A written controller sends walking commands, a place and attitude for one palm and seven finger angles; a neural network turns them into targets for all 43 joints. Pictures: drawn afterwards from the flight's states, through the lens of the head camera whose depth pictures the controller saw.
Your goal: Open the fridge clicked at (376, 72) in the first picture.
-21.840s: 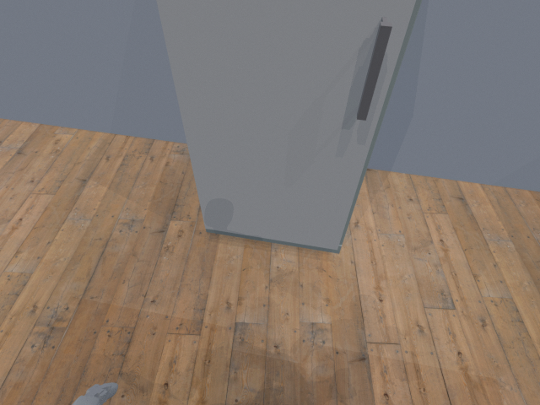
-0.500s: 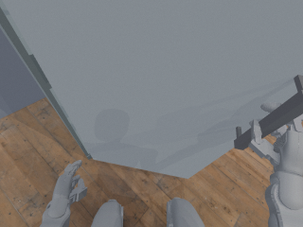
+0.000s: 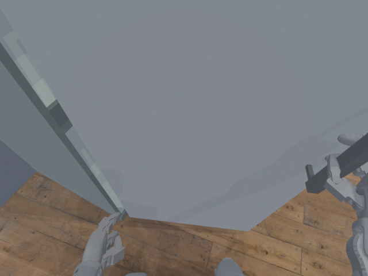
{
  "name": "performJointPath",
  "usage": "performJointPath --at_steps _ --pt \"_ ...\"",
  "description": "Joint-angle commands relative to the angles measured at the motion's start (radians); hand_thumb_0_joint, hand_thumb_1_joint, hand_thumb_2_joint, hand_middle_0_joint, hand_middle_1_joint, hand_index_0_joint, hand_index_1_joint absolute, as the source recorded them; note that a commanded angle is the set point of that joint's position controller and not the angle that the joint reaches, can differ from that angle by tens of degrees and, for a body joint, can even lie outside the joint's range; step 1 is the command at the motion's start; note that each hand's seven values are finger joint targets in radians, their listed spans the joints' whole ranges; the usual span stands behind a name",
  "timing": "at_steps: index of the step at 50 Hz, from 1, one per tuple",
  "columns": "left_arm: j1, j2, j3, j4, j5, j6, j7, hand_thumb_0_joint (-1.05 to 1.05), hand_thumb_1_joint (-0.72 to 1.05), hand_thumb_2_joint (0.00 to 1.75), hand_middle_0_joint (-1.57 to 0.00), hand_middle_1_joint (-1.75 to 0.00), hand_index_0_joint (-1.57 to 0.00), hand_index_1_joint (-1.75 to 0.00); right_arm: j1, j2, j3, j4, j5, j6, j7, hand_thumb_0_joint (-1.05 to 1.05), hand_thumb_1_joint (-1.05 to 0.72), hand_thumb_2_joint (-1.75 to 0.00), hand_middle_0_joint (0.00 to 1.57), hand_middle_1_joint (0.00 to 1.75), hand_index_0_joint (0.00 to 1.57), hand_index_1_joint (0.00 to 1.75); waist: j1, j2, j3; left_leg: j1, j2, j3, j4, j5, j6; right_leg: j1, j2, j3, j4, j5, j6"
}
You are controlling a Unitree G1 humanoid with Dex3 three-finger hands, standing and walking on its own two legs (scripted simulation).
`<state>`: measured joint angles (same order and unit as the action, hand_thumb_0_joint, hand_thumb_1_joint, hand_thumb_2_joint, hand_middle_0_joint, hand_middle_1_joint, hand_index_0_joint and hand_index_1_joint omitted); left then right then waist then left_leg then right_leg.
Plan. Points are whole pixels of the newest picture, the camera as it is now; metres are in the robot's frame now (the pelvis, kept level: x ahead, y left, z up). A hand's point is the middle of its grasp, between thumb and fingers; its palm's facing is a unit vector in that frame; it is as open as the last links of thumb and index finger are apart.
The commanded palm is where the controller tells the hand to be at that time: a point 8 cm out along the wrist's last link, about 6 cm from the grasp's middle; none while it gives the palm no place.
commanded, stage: stop walking and hold the door back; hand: right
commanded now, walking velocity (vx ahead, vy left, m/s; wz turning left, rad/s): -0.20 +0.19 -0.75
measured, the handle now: (340, 154) +0.32 -0.27 +0.13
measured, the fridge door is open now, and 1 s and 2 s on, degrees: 69 69 73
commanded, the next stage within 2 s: loosen the grip on the handle in 1.64 s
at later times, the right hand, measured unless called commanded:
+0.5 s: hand (335, 194) +0.24 -0.23 +0.13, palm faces +0.49 +0.85 -0.22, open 5.8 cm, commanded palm +0.21 -0.27 +0.12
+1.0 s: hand (331, 173) +0.28 -0.23 +0.13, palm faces +0.41 +0.89 -0.19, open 5.7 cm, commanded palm +0.23 -0.27 +0.12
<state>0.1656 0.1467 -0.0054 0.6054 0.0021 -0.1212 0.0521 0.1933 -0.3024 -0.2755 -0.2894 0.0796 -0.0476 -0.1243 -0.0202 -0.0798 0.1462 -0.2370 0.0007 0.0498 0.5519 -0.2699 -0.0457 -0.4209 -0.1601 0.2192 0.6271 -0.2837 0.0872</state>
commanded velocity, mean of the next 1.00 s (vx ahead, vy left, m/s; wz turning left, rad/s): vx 0.12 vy -0.07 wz -0.04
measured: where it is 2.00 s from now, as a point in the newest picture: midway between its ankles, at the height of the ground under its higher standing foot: outside the picture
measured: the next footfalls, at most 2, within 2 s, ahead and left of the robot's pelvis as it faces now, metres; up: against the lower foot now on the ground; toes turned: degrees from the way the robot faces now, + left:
right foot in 0.38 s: -0.06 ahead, -0.06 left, +0.00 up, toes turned -18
right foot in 0.84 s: -0.06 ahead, -0.08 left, +0.00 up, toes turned -6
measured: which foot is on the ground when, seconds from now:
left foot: down 0.00-1.00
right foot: up 0.00-0.36, down 0.38-0.60, up 0.62-0.82, down 0.84-1.00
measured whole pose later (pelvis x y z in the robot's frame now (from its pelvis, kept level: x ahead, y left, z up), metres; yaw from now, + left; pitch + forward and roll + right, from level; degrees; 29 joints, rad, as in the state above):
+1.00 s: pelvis -0.10 +0.05 +0.01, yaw -10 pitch -1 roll +0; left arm 0.32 0.25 0.01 0.72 -0.02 -0.06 0.10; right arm -0.58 -0.37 -0.24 0.73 0.04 -0.21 -0.07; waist 0.07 0.00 0.10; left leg -0.30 0.01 0.06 0.69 -0.41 -0.02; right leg -0.31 -0.09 -0.12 0.58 -0.24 0.00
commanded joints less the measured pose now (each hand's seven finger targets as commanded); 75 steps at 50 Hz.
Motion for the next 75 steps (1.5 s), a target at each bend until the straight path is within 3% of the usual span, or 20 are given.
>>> performJointPath --at_steps 1,4,14,19,22,27,28,30,33,36,40,41,43,46,50,55,59,64,66,75 --pt "-0.097 0.127 0.064 -0.107 -0.004 -0.030 0.033 0.00 0.90 0.90 -0.20 -0.30 -0.20 -0.30 -0.131 -0.271 -0.174 -0.247 -0.035 -0.122 -0.015 0.00 -0.90 -0.90 0.45 1.40 0.45 1.40 -0.006 0.276 -0.313 0.056 0.422 -0.258 -0.248 0.170 0.189 -0.167 0.149 -0.154 0.740 -0.327 -0.040" --pt "-0.121 0.108 0.052 -0.102 0.007 -0.004 0.040 0.00 0.90 0.90 -0.20 -0.30 -0.20 -0.30 -0.086 -0.196 -0.116 -0.238 -0.033 -0.145 -0.001 0.00 -0.90 -0.90 0.45 1.40 0.45 1.40 0.005 0.198 -0.242 0.199 0.343 -0.067 -0.120 0.568 0.216 -0.210 0.118 -0.226 0.641 -0.295 -0.010" --pt "-0.067 0.183 0.040 -0.095 -0.017 0.031 0.061 0.00 0.90 0.90 -0.20 -0.30 -0.20 -0.30 -0.669 -0.224 -0.030 0.188 -0.050 -0.159 -0.068 0.00 -0.90 -0.90 0.45 1.40 0.45 1.40 -0.011 0.229 -0.375 0.337 0.417 -0.169 -0.054 0.824 0.174 0.020 0.154 -0.287 0.015 -0.173 -0.076" --pt "-0.049 0.221 0.055 -0.095 -0.027 0.062 0.041 0.00 0.90 0.90 -0.20 -0.30 -0.20 -0.30 -0.875 -0.271 -0.044 0.301 -0.042 -0.180 -0.055 0.00 -0.90 -0.90 0.45 1.40 0.45 1.40 0.020 0.057 -0.430 0.136 0.278 -0.059 0.083 0.503 0.062 0.306 0.059 -0.198 -0.255 0.151 -0.143" --pt "-0.053 0.209 0.033 -0.094 -0.029 0.046 0.037 0.00 0.90 0.90 -0.20 -0.30 -0.20 -0.30 -0.975 -0.233 0.036 0.418 -0.042 -0.191 -0.027 0.00 -0.90 -0.90 0.45 1.40 0.45 1.40 0.017 -0.238 -0.379 -0.090 0.080 0.013 0.207 -0.244 0.016 0.314 -0.145 0.034 -0.255 0.256 -0.285" --pt "-0.024 0.245 0.045 -0.063 -0.039 0.030 0.049 0.00 0.90 0.90 -0.20 -0.30 -0.20 -0.30 -1.140 -0.228 0.054 0.662 -0.047 -0.163 -0.004 0.00 -0.90 -0.90 0.45 1.40 0.45 1.40 -0.002 -0.057 -0.321 0.050 0.027 0.040 0.024 -0.103 0.025 0.156 -0.052 -0.107 -0.166 -0.158 -0.219" --pt "-0.002 0.247 0.043 -0.060 -0.040 0.030 0.054 0.00 0.90 0.90 -0.20 -0.30 -0.20 -0.30 -1.159 -0.243 0.051 0.703 -0.046 -0.156 -0.001 0.00 -0.90 -0.90 0.45 1.40 0.45 1.40 -0.002 0.028 -0.329 0.126 0.043 0.009 -0.066 -0.112 0.037 0.101 -0.003 -0.164 -0.090 -0.188 -0.188" --pt "0.013 0.231 0.045 -0.044 -0.035 0.043 0.063 0.00 0.90 0.90 -0.20 -0.30 -0.20 -0.30 -1.208 -0.334 0.004 0.846 -0.056 -0.148 -0.002 0.00 -0.90 -0.90 0.45 1.40 0.45 1.40 0.000 0.367 -0.276 0.194 0.313 -0.469 -0.277 -0.263 0.180 -0.155 0.149 -0.270 0.226 -0.248 -0.097" --pt "0.005 0.239 0.047 0.001 -0.040 0.029 0.062 0.00 0.90 0.90 -0.20 -0.30 -0.20 -0.30 -1.349 -0.311 0.030 0.900 -0.060 -0.151 0.001 0.00 -0.90 -0.90 0.45 1.40 0.45 1.40 -0.006 0.264 -0.273 0.234 0.404 -0.504 -0.251 -0.133 0.264 -0.243 0.095 -0.165 0.435 -0.230 -0.085" --pt "0.051 0.227 0.018 0.039 -0.029 0.030 0.072 0.00 0.90 0.90 -0.20 -0.30 -0.20 -0.30 -1.345 -0.390 -0.053 1.010 -0.075 -0.184 0.010 0.00 -0.90 -0.90 0.45 1.40 0.45 1.40 -0.009 0.239 -0.325 0.181 0.305 -0.229 -0.183 0.079 0.216 -0.073 0.096 -0.255 0.221 -0.151 -0.093" --pt "0.075 0.224 0.029 0.044 -0.019 0.015 0.071 0.00 0.90 0.90 -0.20 -0.30 -0.20 -0.30 -1.275 -0.368 -0.059 0.989 -0.068 -0.215 0.023 0.00 -0.90 -0.90 0.45 1.40 0.45 1.40 0.013 0.198 -0.364 0.054 0.192 -0.073 -0.096 -0.007 0.139 0.258 0.149 -0.368 -0.126 0.063 -0.081" --pt "0.082 0.239 0.042 0.036 -0.019 0.015 0.070 0.00 0.90 0.90 -0.20 -0.30 -0.20 -0.30 -1.237 -0.354 -0.057 0.951 -0.065 -0.227 0.029 0.00 -0.90 -0.90 0.45 1.40 0.45 1.40 0.022 0.136 -0.367 0.010 0.156 -0.053 -0.018 -0.001 0.114 0.333 0.119 -0.327 -0.175 0.093 -0.087" --pt "0.079 0.288 0.058 -0.003 -0.028 0.019 0.059 0.00 0.90 0.90 -0.20 -0.30 -0.20 -0.30 -1.190 -0.270 0.004 0.880 -0.043 -0.248 0.045 0.00 -0.90 -0.90 0.45 1.40 0.45 1.40 0.026 -0.172 -0.359 -0.199 0.001 0.025 0.219 -0.196 0.032 0.427 -0.164 0.120 -0.290 0.181 -0.226" --pt "0.064 0.249 0.044 -0.013 -0.022 0.030 0.052 0.00 0.90 0.90 -0.20 -0.30 -0.20 -0.30 -1.080 -0.280 -0.004 0.872 -0.048 -0.229 0.047 0.00 -0.90 -0.90 0.45 1.40 0.45 1.40 0.029 -0.086 -0.264 -0.105 0.030 -0.041 0.272 -0.250 0.028 0.177 -0.207 0.103 -0.355 0.013 -0.287" --pt "0.078 0.253 0.046 -0.025 -0.033 0.023 0.050 0.00 0.90 0.90 -0.20 -0.30 -0.20 -0.30 -1.018 -0.248 0.019 0.721 -0.045 -0.223 0.049 0.00 -0.90 -0.90 0.45 1.40 0.45 1.40 0.020 -0.097 -0.349 0.082 0.013 0.027 -0.087 0.008 0.021 0.250 -0.060 -0.193 -0.141 0.280 -0.171" --pt "0.058 0.244 0.053 -0.043 -0.042 0.031 0.049 0.00 0.90 0.90 -0.20 -0.30 -0.20 -0.30 -0.988 -0.335 -0.042 0.696 -0.046 -0.192 0.035 0.00 -0.90 -0.90 0.45 1.40 0.45 1.40 0.022 0.252 -0.381 0.257 0.247 -0.253 -0.120 0.533 0.135 0.040 0.095 -0.270 0.058 -0.040 -0.061" --pt "0.062 0.227 0.031 -0.010 -0.036 0.026 0.059 0.00 0.90 0.90 -0.20 -0.30 -0.20 -0.30 -0.999 -0.314 -0.050 0.758 -0.045 -0.181 0.031 0.00 -0.90 -0.90 0.45 1.40 0.45 1.40 0.021 0.240 -0.366 0.267 0.241 -0.188 -0.087 0.597 0.132 0.043 0.095 -0.228 -0.026 -0.057 -0.081" --pt "0.029 0.228 0.038 -0.038 -0.036 0.046 0.056 0.00 0.90 0.90 -0.20 -0.30 -0.20 -0.30 -0.888 -0.226 0.005 0.674 -0.041 -0.198 0.047 0.00 -0.90 -0.90 0.45 1.40 0.45 1.40 0.015 0.052 -0.426 0.118 0.091 -0.053 -0.015 0.442 0.031 0.327 -0.003 -0.173 -0.134 0.577 -0.124" --pt "0.009 0.225 0.030 -0.054 -0.030 0.047 0.048 0.00 0.90 0.90 -0.20 -0.30 -0.20 -0.30 -0.889 -0.225 0.013 0.618 -0.049 -0.207 0.045 0.00 -0.90 -0.90 0.45 1.40 0.45 1.40 0.018 -0.041 -0.412 0.087 0.054 -0.042 -0.041 0.276 0.029 0.315 -0.040 -0.121 -0.137 0.575 -0.146" --pt "-0.012 0.215 0.029 -0.094 -0.025 0.060 0.055 0.00 0.90 0.90 -0.20 -0.30 -0.20 -0.30 -0.778 -0.247 -0.021 0.489 -0.036 -0.190 0.025 0.00 -0.90 -0.90 0.45 1.40 0.45 1.40 0.022 0.015 -0.416 0.111 0.075 -0.074 -0.095 0.375 0.043 0.280 0.012 -0.209 -0.140 0.410 -0.096"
